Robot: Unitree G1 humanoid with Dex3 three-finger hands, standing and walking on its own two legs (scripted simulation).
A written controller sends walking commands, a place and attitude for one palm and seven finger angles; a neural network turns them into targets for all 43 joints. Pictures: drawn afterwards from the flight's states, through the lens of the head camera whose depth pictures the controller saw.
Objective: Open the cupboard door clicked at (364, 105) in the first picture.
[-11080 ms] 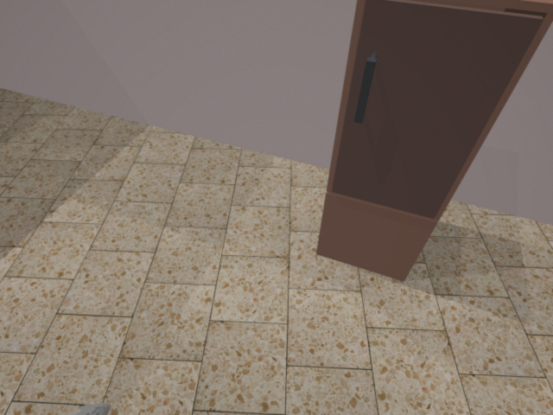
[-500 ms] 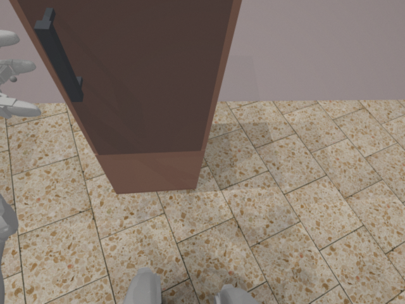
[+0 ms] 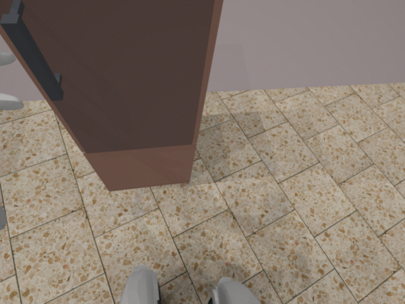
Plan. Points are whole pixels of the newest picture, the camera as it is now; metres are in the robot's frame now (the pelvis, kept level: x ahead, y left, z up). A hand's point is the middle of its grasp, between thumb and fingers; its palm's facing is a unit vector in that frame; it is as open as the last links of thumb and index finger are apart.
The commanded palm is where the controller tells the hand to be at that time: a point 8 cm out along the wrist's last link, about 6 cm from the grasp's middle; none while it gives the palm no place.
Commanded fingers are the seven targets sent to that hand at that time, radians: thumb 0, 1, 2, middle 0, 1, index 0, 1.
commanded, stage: slide the fingers in behind the handle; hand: left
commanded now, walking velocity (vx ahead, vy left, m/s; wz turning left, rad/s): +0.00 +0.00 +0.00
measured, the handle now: (39, 56) +0.54 +0.25 +0.12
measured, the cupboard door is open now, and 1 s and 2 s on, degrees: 0 0 0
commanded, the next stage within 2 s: move the hooked fingers beside the handle in 1.54 s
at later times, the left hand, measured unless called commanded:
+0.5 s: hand (6, 73) +0.49 +0.29 +0.13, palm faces +0.11 -0.99 +0.00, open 14.1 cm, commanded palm +0.48 +0.31 +0.12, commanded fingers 0.00 -0.50 0.30 -0.30 -1.20 -0.30 -1.20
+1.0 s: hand (15, 77) +0.49 +0.27 +0.13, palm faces +0.17 -0.98 +0.00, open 14.8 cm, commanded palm +0.47 +0.27 +0.12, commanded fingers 0.00 -0.50 0.30 -0.30 -1.20 -0.30 -1.20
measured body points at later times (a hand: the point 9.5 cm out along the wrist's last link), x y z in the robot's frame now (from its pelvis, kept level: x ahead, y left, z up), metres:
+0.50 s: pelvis +0.01 +0.00 +0.00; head +0.12 +0.03 +0.44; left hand +0.48 +0.34 +0.13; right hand +0.04 -0.27 -0.10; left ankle +0.07 +0.12 -0.67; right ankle -0.04 -0.14 -0.67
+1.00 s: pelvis +0.01 +0.00 +0.01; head +0.11 +0.03 +0.44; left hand +0.47 +0.33 +0.13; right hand +0.05 -0.27 -0.11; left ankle +0.06 +0.12 -0.67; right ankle -0.04 -0.14 -0.67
